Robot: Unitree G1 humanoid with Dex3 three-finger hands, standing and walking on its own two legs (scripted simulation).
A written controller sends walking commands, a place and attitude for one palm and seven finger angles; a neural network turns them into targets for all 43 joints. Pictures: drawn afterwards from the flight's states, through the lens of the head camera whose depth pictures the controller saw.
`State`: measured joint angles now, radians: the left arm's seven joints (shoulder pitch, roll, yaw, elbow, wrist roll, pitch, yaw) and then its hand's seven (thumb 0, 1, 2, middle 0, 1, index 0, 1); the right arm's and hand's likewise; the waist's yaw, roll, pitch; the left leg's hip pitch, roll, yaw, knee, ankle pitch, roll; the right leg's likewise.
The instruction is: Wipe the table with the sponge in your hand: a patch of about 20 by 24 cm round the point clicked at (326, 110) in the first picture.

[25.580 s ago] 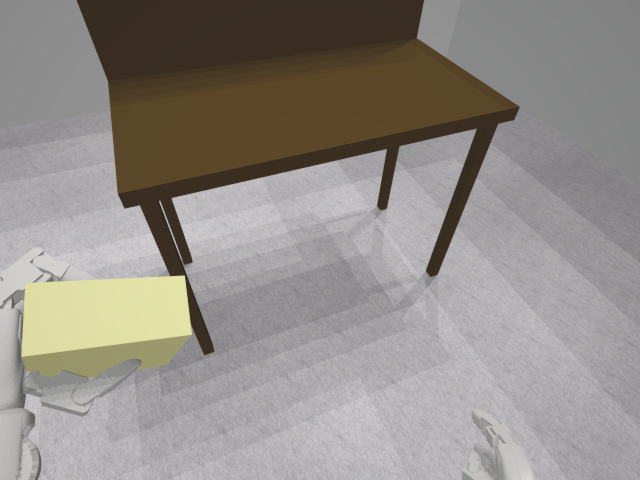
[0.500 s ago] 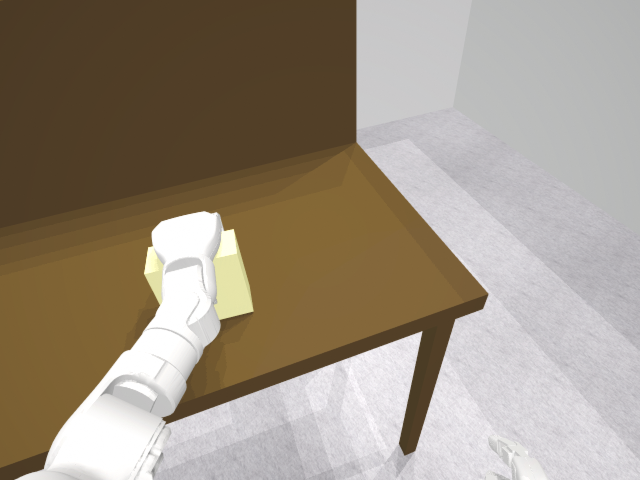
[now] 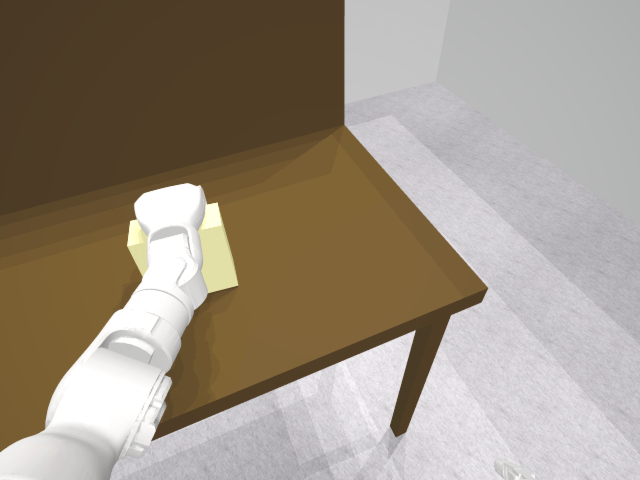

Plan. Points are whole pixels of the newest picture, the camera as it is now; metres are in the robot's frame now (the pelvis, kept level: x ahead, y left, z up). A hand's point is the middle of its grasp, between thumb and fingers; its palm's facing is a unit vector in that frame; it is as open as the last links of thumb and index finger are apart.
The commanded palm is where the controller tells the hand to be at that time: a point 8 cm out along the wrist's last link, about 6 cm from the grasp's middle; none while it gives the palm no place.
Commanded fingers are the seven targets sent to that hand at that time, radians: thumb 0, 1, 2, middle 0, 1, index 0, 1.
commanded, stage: wipe forward along the third lane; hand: left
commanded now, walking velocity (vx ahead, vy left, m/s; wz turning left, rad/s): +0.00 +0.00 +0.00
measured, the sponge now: (190, 264) +0.41 +0.22 +0.03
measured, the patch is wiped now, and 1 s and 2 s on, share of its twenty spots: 1.00 1.00 1.00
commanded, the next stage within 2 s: wipe back along the third lane in 0.36 s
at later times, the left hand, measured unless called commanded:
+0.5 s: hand (176, 219) +0.46 +0.24 +0.08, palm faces -0.07 -0.02 -1.00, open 10.1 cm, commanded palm +0.44 +0.22 +0.12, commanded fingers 0.00 0.10 1.30 -1.20 -1.60 -1.20 -1.60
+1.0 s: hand (179, 233) +0.43 +0.22 +0.08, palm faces +0.01 -0.01 -1.00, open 10.1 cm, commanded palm +0.39 +0.20 +0.11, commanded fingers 0.00 0.10 1.30 -1.20 -1.60 -1.20 -1.60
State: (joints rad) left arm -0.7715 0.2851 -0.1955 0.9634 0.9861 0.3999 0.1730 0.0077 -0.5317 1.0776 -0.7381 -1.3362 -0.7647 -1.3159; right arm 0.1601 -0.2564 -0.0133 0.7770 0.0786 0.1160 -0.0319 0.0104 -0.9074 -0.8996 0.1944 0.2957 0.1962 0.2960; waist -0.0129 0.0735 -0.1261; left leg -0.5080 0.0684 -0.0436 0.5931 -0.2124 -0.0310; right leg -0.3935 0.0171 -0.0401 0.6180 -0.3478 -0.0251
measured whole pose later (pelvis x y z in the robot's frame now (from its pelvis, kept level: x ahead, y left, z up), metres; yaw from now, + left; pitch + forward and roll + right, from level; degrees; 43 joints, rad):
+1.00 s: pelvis +0.02 +0.03 +0.00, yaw -1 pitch +8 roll -1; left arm -0.73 0.21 -0.27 0.90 0.97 0.51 0.26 0.00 -0.49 1.06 -0.69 -1.37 -0.72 -1.36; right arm 0.14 -0.23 -0.02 0.76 0.08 0.15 0.02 0.01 -0.91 -0.90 0.19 0.30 0.20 0.30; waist 0.01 0.06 -0.16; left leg -0.50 0.04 -0.02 0.60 -0.24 -0.02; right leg -0.36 -0.01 -0.02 0.56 -0.34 0.02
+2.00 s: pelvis +0.02 +0.01 +0.00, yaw +0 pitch +0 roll +0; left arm -0.28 0.21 -0.42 0.28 1.00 0.61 0.14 0.02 -0.48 1.05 -0.68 -1.38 -0.70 -1.37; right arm 0.01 -0.25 0.00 0.68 0.10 0.18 0.06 0.01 -0.91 -0.90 0.19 0.30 0.19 0.30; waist 0.08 0.09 -0.12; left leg -0.33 0.05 -0.02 0.56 -0.24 -0.04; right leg -0.22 -0.01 -0.02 0.58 -0.37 -0.01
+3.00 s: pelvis +0.01 -0.01 +0.01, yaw -1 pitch -3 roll +1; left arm -0.01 0.35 -0.23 0.02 0.97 0.51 0.05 0.00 -0.49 1.05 -0.70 -1.37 -0.72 -1.35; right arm 0.02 -0.26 0.02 0.68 0.08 0.10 -0.01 0.01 -0.91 -0.90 0.19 0.30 0.20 0.30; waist 0.09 0.10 -0.08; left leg -0.26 0.07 -0.03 0.54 -0.23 -0.04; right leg -0.17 0.02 -0.02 0.58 -0.37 -0.04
